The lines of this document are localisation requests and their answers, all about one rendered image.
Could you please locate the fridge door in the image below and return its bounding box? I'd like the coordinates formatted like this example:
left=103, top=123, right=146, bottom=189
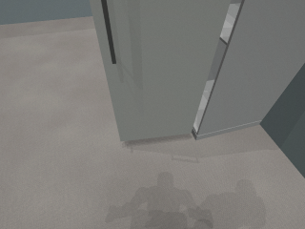
left=89, top=0, right=231, bottom=142

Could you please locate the handle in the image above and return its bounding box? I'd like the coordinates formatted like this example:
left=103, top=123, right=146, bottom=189
left=101, top=0, right=116, bottom=64

